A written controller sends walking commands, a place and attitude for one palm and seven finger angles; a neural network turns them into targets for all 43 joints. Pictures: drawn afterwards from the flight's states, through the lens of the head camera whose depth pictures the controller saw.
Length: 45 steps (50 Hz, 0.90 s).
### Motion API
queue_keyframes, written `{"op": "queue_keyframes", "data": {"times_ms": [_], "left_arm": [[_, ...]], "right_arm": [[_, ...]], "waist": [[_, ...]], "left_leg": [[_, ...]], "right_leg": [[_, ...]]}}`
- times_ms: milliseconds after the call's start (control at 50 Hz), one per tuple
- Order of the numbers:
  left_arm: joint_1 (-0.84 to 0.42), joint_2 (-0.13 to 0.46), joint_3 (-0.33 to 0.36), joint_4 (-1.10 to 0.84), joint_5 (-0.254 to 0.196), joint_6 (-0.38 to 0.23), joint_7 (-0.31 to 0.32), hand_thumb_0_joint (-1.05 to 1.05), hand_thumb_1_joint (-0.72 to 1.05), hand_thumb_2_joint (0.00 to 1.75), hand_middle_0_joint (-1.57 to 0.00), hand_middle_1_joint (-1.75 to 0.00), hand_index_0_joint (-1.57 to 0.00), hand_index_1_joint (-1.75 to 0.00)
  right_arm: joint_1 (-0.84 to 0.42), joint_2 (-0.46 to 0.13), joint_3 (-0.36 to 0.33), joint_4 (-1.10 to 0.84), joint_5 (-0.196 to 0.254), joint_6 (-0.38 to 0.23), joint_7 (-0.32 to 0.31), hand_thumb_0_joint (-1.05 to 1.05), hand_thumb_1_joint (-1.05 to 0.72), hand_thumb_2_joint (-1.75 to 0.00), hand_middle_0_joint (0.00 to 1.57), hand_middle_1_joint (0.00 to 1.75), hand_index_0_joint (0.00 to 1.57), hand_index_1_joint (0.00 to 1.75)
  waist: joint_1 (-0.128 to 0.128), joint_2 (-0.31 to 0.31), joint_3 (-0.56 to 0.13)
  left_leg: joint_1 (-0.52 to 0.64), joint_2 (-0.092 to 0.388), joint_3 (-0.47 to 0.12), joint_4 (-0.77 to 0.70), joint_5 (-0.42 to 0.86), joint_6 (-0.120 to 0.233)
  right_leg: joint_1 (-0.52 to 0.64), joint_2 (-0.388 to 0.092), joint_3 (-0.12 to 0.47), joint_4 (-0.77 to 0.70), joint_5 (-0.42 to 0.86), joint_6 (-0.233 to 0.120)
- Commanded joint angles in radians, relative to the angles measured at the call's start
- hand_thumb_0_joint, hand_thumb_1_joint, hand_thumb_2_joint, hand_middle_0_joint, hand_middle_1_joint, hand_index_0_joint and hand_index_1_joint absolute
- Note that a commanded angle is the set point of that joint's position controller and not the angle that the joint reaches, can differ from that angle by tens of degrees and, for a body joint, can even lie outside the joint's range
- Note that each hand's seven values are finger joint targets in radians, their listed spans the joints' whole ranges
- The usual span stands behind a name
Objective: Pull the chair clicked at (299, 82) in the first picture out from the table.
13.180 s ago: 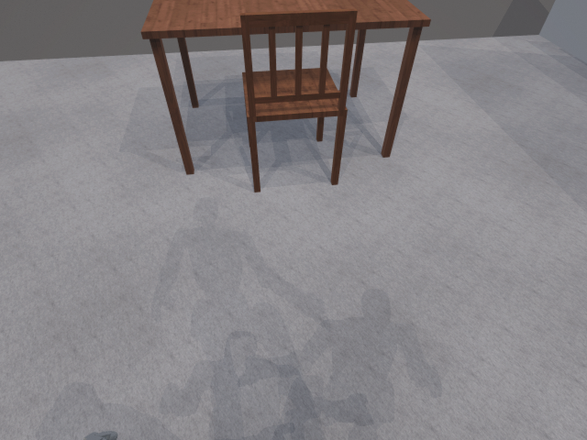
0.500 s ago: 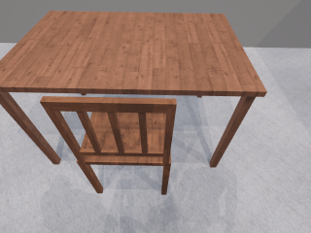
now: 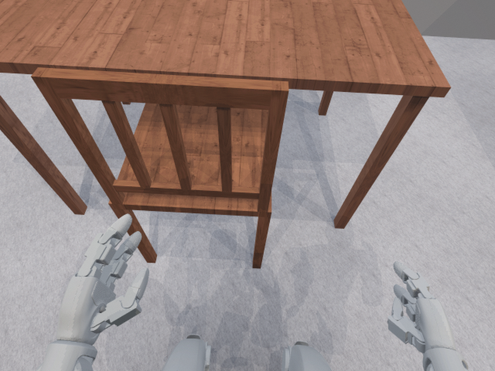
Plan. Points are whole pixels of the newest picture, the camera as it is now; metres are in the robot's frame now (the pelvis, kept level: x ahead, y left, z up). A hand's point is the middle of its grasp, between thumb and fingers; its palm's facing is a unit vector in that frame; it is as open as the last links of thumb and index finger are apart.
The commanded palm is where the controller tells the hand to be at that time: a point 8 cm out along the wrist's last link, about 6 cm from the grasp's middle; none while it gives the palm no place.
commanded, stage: raise the hand toward the chair's back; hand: left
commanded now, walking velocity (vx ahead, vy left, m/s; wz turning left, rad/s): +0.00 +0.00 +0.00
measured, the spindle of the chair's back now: (178, 150) +0.53 +0.19 -0.02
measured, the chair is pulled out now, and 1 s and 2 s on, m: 0.00 0.00 0.00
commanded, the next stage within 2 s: aim the fingers beside a spindle in 1.72 s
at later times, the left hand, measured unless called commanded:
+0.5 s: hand (107, 295) +0.21 +0.21 +0.04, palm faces +0.03 -1.00 -0.05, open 13.3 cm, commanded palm +0.18 +0.26 +0.04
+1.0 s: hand (98, 284) +0.22 +0.22 +0.05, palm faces +0.04 -1.00 -0.06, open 16.7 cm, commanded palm +0.20 +0.28 +0.06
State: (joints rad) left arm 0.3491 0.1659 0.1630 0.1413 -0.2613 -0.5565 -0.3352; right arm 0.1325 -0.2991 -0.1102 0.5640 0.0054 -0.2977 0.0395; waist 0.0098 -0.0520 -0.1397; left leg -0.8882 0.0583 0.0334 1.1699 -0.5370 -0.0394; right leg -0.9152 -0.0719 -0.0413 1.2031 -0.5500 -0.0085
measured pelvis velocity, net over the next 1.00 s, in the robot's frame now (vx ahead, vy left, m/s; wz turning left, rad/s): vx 0.00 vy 0.02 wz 0.02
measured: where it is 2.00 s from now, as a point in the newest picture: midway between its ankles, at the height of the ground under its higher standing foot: outside the picture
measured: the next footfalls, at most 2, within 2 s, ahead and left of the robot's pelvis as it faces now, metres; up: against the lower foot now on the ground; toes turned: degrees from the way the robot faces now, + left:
none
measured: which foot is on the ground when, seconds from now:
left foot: down 0.00-1.00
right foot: down 0.00-1.00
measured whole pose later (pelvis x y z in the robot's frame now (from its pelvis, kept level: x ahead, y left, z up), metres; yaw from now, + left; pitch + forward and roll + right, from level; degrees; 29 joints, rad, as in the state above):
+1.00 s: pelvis +0.00 +0.02 +0.00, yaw +1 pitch +16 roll -3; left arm 0.33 0.25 0.21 -0.04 -0.28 -0.34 -0.28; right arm 0.16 -0.23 0.02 0.56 0.00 -0.27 -0.05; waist 0.02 0.02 -0.11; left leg -0.95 0.06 -0.04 1.22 -0.55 -0.02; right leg -0.91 -0.06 -0.11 1.17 -0.53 0.01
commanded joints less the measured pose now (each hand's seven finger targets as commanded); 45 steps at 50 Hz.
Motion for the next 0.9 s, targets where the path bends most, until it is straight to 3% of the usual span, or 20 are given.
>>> {"op": "queue_keyframes", "data": {"times_ms": [0, 20, 40, 100, 180, 220, 260, 300, 320, 420, 520, 700, 820, 880], "left_arm": [[-0.043, 0.209, 0.126, -0.447, -0.047, 0.024, 0.019, 0.00, 0.43, 0.70, -0.15, -0.23, -0.15, -0.23], [-0.078, 0.211, 0.108, -0.523, -0.045, 0.020, 0.034, 0.00, 0.41, 0.69, -0.15, -0.22, -0.15, -0.22], [-0.069, 0.192, 0.089, -0.540, -0.042, 0.018, 0.043, 0.00, 0.39, 0.68, -0.15, -0.22, -0.15, -0.22], [-0.132, 0.177, 0.044, -0.545, -0.033, 0.016, 0.030, 0.00, 0.32, 0.65, -0.14, -0.21, -0.14, -0.21], [-0.071, 0.169, 0.057, -0.405, -0.047, 0.111, -0.017, 0.00, 0.22, 0.61, -0.13, -0.19, -0.13, -0.19], [-0.042, 0.176, 0.069, -0.395, -0.043, 0.173, -0.018, 0.00, 0.18, 0.59, -0.13, -0.19, -0.13, -0.19], [-0.031, 0.207, 0.108, -0.416, -0.043, 0.217, 0.004, 0.00, 0.13, 0.57, -0.12, -0.18, -0.12, -0.18], [-0.001, 0.217, 0.148, -0.395, -0.040, 0.238, 0.042, 0.00, 0.08, 0.55, -0.12, -0.17, -0.12, -0.17], [-0.009, 0.209, 0.145, -0.426, -0.042, 0.230, 0.055, 0.00, 0.06, 0.54, -0.12, -0.17, -0.12, -0.17], [-0.011, 0.189, 0.112, -0.435, -0.028, 0.158, 0.103, 0.00, -0.06, 0.49, -0.10, -0.15, -0.10, -0.15], [0.002, 0.179, 0.073, -0.429, -0.011, 0.122, 0.104, 0.00, -0.17, 0.44, -0.09, -0.13, -0.09, -0.13], [-0.001, 0.205, 0.107, -0.453, -0.009, 0.107, 0.115, 0.00, -0.38, 0.35, -0.07, -0.10, -0.07, -0.10], [-0.025, 0.198, 0.097, -0.404, -0.017, 0.139, 0.079, 0.00, -0.50, 0.30, -0.06, -0.08, -0.06, -0.08], [-0.059, 0.214, 0.116, -0.405, -0.027, 0.148, 0.063, 0.00, -0.50, 0.30, -0.06, -0.08, -0.06, -0.08]], "right_arm": [[0.005, -0.084, 0.003, -0.229, 0.011, -0.030, -0.043, 0.00, -0.90, -0.90, 0.20, 0.30, 0.20, 0.30], [0.019, -0.082, 0.007, -0.227, 0.010, -0.032, -0.055, 0.00, -0.90, -0.90, 0.20, 0.30, 0.20, 0.30], [0.041, -0.076, 0.011, -0.210, 0.011, -0.035, -0.063, 0.00, -0.90, -0.90, 0.20, 0.30, 0.20, 0.30], [0.065, -0.083, 0.023, -0.169, 0.004, -0.049, -0.087, 0.00, -0.90, -0.90, 0.20, 0.30, 0.20, 0.30], [0.034, -0.079, 0.036, -0.137, 0.019, -0.053, -0.109, 0.00, -0.90, -0.90, 0.20, 0.30, 0.20, 0.30], [0.020, -0.074, 0.042, -0.148, 0.023, -0.051, -0.117, 0.00, -0.90, -0.90, 0.20, 0.30, 0.20, 0.30], [0.006, -0.065, 0.046, -0.157, 0.020, -0.046, -0.120, 0.00, -0.90, -0.90, 0.20, 0.30, 0.20, 0.30], [-0.010, -0.057, 0.046, -0.155, 0.016, -0.039, -0.123, 0.00, -0.90, -0.90, 0.20, 0.30, 0.20, 0.30], [-0.001, -0.054, 0.048, -0.157, 0.013, -0.039, -0.119, 0.00, -0.90, -0.90, 0.20, 0.30, 0.20, 0.30], [0.003, -0.058, 0.052, -0.149, 0.001, -0.054, -0.108, 0.00, -0.90, -0.90, 0.20, 0.30, 0.20, 0.30], [0.013, -0.074, 0.049, -0.154, 0.004, -0.062, -0.105, 0.00, -0.90, -0.90, 0.20, 0.30, 0.20, 0.30], [0.034, -0.078, 0.045, -0.146, -0.003, -0.046, -0.105, 0.00, -0.90, -0.90, 0.20, 0.30, 0.20, 0.30], [0.028, -0.078, 0.054, -0.146, 0.001, -0.030, -0.103, 0.00, -0.90, -0.90, 0.20, 0.30, 0.20, 0.30], [0.028, -0.080, 0.058, -0.145, 0.000, -0.028, -0.106, 0.00, -0.90, -0.90, 0.20, 0.30, 0.20, 0.30]], "waist": [[0.010, 0.058, -0.232], [0.005, 0.127, -0.234], [-0.008, 0.144, -0.231], [-0.056, 0.076, -0.248], [-0.034, 0.064, -0.203], [-0.013, 0.074, -0.239], [0.012, 0.080, -0.271], [0.025, 0.041, -0.270], [0.028, 0.046, -0.287], [0.013, 0.067, -0.229], [0.002, 0.093, -0.194], [0.000, 0.120, -0.250], [-0.012, 0.110, -0.202], [-0.013, 0.112, -0.212]], "left_leg": [[-0.010, -0.082, -0.025, -0.047, 0.126, 0.059], [0.018, -0.074, -0.037, -0.044, 0.140, 0.060], [0.038, -0.069, -0.049, -0.037, 0.176, 0.062], [0.027, -0.059, -0.068, 0.018, 0.236, 0.070], [-0.025, -0.057, -0.080, -0.010, 0.155, 0.059], [-0.007, -0.064, -0.082, -0.039, 0.146, 0.060], [0.008, -0.067, -0.084, -0.065, 0.144, 0.056], [0.013, -0.068, -0.088, -0.080, 0.161, 0.055], [0.020, -0.068, -0.089, -0.086, 0.169, 0.053], [0.032, -0.067, -0.090, -0.114, 0.148, 0.048], [0.033, -0.065, -0.089, -0.141, 0.097, 0.048], [0.106, -0.066, -0.082, -0.137, 0.242, 0.049], [0.103, -0.066, -0.081, -0.150, 0.228, 0.046], [0.108, -0.068, -0.078, -0.146, 0.239, 0.046]], "right_leg": [[0.127, 0.060, 0.117, -0.197, 0.003, -0.003], [0.109, 0.065, 0.107, -0.186, 0.036, -0.008], [0.102, 0.073, 0.083, -0.167, 0.099, -0.011], [0.072, 0.087, 0.062, -0.134, 0.193, -0.002], [0.067, 0.083, 0.050, -0.163, 0.076, -0.001], [0.093, 0.079, 0.041, -0.177, 0.051, 0.001], [0.122, 0.076, 0.035, -0.185, 0.035, 0.003], [0.142, 0.083, 0.020, -0.189, 0.046, 0.004], [0.139, 0.080, 0.010, -0.182, 0.057, 0.005], [0.091, 0.087, -0.023, -0.170, 0.047, 0.000], [0.071, 0.087, -0.028, -0.174, 0.014, -0.006], [0.129, 0.098, -0.042, -0.159, 0.182, -0.008], [0.138, 0.100, -0.040, -0.183, 0.187, -0.007], [0.155, 0.100, -0.032, -0.191, 0.204, -0.006]]}}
